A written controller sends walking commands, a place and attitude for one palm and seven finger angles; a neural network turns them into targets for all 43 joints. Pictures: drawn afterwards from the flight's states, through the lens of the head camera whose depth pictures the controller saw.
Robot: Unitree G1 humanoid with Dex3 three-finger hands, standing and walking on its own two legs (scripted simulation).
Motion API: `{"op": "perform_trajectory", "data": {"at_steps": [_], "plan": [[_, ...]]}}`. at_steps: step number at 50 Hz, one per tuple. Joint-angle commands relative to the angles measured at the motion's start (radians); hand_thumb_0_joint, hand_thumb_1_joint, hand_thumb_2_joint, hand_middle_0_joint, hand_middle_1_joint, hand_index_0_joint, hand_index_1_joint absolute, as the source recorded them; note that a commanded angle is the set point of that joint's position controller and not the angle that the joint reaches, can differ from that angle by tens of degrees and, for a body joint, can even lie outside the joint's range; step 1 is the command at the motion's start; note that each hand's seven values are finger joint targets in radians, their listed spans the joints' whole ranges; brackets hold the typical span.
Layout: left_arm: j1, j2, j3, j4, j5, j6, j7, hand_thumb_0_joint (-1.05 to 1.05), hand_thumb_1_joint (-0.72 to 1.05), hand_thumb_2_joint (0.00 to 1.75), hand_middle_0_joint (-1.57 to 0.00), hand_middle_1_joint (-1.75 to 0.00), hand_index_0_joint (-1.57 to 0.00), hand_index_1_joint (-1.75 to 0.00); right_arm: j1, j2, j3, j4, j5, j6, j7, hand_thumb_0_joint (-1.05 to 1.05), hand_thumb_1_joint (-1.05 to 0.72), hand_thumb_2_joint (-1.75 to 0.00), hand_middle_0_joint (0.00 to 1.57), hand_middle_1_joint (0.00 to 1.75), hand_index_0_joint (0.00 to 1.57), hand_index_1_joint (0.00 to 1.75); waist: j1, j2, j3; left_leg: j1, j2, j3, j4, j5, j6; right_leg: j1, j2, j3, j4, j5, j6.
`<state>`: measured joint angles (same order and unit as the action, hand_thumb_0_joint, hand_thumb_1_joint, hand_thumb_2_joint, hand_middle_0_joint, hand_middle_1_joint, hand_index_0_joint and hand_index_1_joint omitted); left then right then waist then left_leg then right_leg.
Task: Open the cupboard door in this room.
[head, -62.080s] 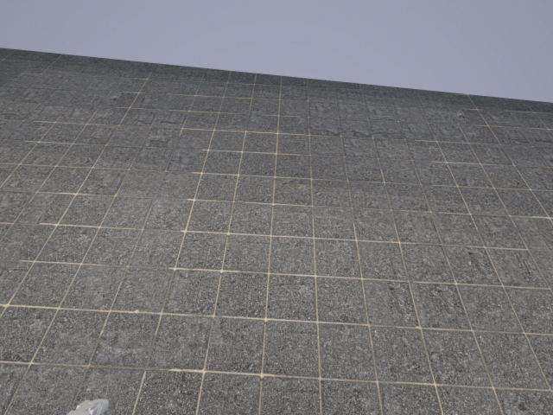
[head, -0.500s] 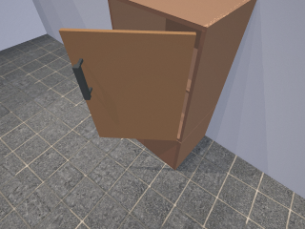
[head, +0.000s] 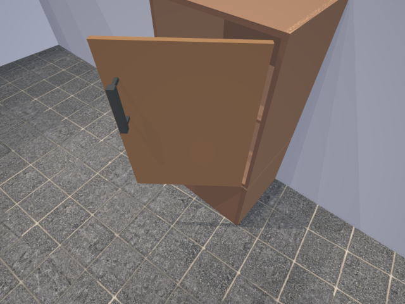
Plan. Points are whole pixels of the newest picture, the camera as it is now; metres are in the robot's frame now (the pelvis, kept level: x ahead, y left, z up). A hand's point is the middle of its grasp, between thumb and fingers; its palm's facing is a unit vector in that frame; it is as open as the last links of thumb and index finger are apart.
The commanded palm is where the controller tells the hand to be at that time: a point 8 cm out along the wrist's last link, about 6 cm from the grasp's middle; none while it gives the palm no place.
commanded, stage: come to a stop and stand still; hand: left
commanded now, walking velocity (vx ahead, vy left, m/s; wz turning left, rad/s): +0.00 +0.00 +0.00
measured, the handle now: (120, 106) +0.57 +0.27 +0.05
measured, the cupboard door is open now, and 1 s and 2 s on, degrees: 39 39 39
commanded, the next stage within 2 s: look again from close up in 0.06 s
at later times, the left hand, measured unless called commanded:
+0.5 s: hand out of the picture +0.03 +0.14 -0.17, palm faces +0.00 -0.98 -0.20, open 7.4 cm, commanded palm none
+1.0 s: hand out of the picture +0.01 +0.13 -0.17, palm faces +0.06 -0.98 -0.20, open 7.4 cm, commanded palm none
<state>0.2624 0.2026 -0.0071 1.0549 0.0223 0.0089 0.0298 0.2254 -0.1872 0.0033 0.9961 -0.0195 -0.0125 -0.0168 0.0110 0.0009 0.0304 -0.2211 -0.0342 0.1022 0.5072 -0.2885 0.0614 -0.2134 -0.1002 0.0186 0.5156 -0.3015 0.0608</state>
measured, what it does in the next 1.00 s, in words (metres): stands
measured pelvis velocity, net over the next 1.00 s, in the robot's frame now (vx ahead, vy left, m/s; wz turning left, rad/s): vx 0.01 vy -0.05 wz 0.02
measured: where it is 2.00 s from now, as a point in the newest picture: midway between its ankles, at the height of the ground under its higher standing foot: outside the picture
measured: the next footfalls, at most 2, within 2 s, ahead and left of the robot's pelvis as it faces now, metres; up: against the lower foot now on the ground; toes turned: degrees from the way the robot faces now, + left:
left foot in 1.54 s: +0.10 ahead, +0.17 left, +0.00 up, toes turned +5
right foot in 1.78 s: +0.07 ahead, -0.06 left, +0.00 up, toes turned -2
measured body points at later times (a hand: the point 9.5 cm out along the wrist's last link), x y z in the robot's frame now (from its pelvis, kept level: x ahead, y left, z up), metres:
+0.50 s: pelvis +0.01 -0.04 +0.00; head +0.03 -0.04 +0.45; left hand +0.03 +0.20 -0.15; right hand +0.02 -0.26 -0.15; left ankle -0.01 +0.08 -0.73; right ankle -0.02 -0.17 -0.73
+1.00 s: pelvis +0.01 -0.05 +0.00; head +0.03 -0.05 +0.45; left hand +0.01 +0.18 -0.16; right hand +0.03 -0.28 -0.16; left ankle -0.01 +0.08 -0.73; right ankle -0.02 -0.17 -0.73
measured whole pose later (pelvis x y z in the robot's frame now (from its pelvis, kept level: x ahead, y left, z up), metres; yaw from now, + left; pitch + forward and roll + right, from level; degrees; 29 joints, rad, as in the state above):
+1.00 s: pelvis +0.01 -0.05 +0.00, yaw +1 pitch +0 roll +0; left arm 0.27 0.16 0.02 1.08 0.02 0.00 0.02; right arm 0.26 -0.17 -0.01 1.09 -0.02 0.02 -0.02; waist 0.02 -0.01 0.03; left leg -0.21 0.03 0.05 0.52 -0.30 -0.01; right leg -0.19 -0.04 -0.03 0.53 -0.33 0.01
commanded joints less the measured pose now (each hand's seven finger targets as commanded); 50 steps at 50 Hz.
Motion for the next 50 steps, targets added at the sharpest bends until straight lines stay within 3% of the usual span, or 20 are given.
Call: {"op": "perform_trajectory", "data": {"at_steps": [1,4,12,19,31,36,38,42,45,48,50], "plan": [[0.043,0.108,0.014,-0.034,-0.002,-0.017,0.006,0.0,0.9,0.9,-0.2,-0.3,-0.2,-0.3,0.044,-0.128,-0.023,-0.028,0.005,-0.026,-0.006,0.0,-0.9,-0.9,0.2,0.3,0.2,0.3,-0.001,0.012,-0.001,0.023,0.141,-0.149,-0.15,0.229,-0.009,-0.01,0.002,0.006,-0.054,0.134,-0.067],[0.039,0.111,0.016,-0.032,-0.004,-0.018,0.007,0.0,0.9,0.9,-0.2,-0.3,-0.2,-0.3,0.041,-0.129,-0.022,-0.016,0.005,-0.028,-0.008,0.0,-0.9,-0.9,0.2,0.3,0.2,0.3,-0.002,0.003,-0.026,0.057,0.14,-0.136,-0.13,0.301,-0.013,0.0,-0.006,0.006,-0.054,0.177,-0.063],[0.026,0.114,0.017,-0.016,-0.004,-0.022,0.006,0.0,0.9,0.9,-0.2,-0.3,-0.2,-0.3,0.037,-0.113,-0.02,0.024,0.006,-0.024,-0.009,0.0,-0.9,-0.9,0.2,0.3,0.2,0.3,-0.004,0.002,-0.02,0.067,0.135,-0.118,-0.118,0.299,-0.022,0.011,-0.014,0.016,-0.075,0.234,-0.068],[0.024,0.104,0.014,-0.002,-0.007,-0.024,0.005,0.0,0.9,0.9,-0.2,-0.3,-0.2,-0.3,0.045,-0.095,-0.016,0.057,0.007,-0.019,-0.008,0.0,-0.9,-0.9,0.2,0.3,0.2,0.3,-0.004,-0.004,0.003,0.051,0.131,-0.112,-0.13,0.215,-0.032,0.006,-0.016,0.022,-0.104,0.199,-0.074],[0.036,0.094,0.019,0.016,-0.007,-0.033,0.006,0.0,0.9,0.9,-0.2,-0.3,-0.2,-0.3,0.059,-0.078,-0.018,0.09,0.007,-0.02,-0.013,0.0,-0.9,-0.9,0.2,0.3,0.2,0.3,-0.004,-0.022,-0.01,0.078,0.139,-0.101,-0.118,0.26,-0.039,0.024,-0.015,0.025,-0.112,0.287,-0.086],[0.037,0.091,0.019,0.02,-0.007,-0.032,0.005,0.0,0.9,0.9,-0.2,-0.3,-0.2,-0.3,0.06,-0.073,-0.016,0.096,0.007,-0.017,-0.014,0.0,-0.9,-0.9,0.2,0.3,0.2,0.3,-0.003,-0.018,0.015,0.067,0.139,-0.1,-0.127,0.233,-0.043,0.014,-0.011,0.026,-0.125,0.254,-0.086],[0.038,0.091,0.02,0.023,-0.009,-0.034,0.005,0.0,0.9,0.9,-0.2,-0.3,-0.2,-0.3,0.061,-0.075,-0.016,0.098,0.006,-0.017,-0.014,0.0,-0.9,-0.9,0.2,0.3,0.2,0.3,-0.004,-0.008,-0.005,0.075,0.139,-0.101,-0.125,0.238,-0.046,0.022,-0.013,0.029,-0.126,0.258,-0.087],[0.046,0.098,0.029,0.017,-0.005,-0.028,0.007,0.0,0.9,0.9,-0.2,-0.3,-0.2,-0.3,0.071,-0.068,-0.016,0.091,0.005,-0.006,-0.01,0.0,-0.9,-0.9,0.2,0.3,0.2,0.3,0.005,-0.009,0.019,0.035,0.118,-0.081,-0.094,0.165,-0.052,0.015,-0.039,0.055,-0.12,0.208,-0.104],[0.056,0.125,0.045,0.006,-0.004,-0.022,0.007,0.0,0.9,0.9,-0.2,-0.3,-0.2,-0.3,0.067,-0.064,-0.022,0.061,0.002,0.007,-0.004,0.0,-0.9,-0.9,0.2,0.3,0.2,0.3,0.011,-0.065,0.035,-0.022,0.086,-0.051,-0.042,0.066,-0.063,0.006,-0.091,0.116,-0.151,0.112,-0.134],[0.067,0.146,0.062,-0.009,-0.002,-0.018,0.01,0.0,0.9,0.9,-0.2,-0.3,-0.2,-0.3,0.064,-0.057,-0.029,0.036,0.002,0.014,-0.001,0.0,-0.9,-0.9,0.2,0.3,0.2,0.3,0.013,-0.133,0.042,-0.058,0.066,-0.032,0.022,0.026,-0.071,0.009,-0.152,0.168,-0.167,0.159,-0.167],[0.061,0.147,0.07,-0.02,-0.001,-0.015,0.012,0.0,0.9,0.9,-0.2,-0.3,-0.2,-0.3,0.078,-0.058,-0.031,0.028,0.002,0.013,-0.001,0.0,-0.9,-0.9,0.2,0.3,0.2,0.3,0.009,-0.125,0.042,-0.034,0.068,-0.032,0.005,0.042,-0.071,-0.015,-0.158,0.158,-0.134,0.202,-0.172]]}}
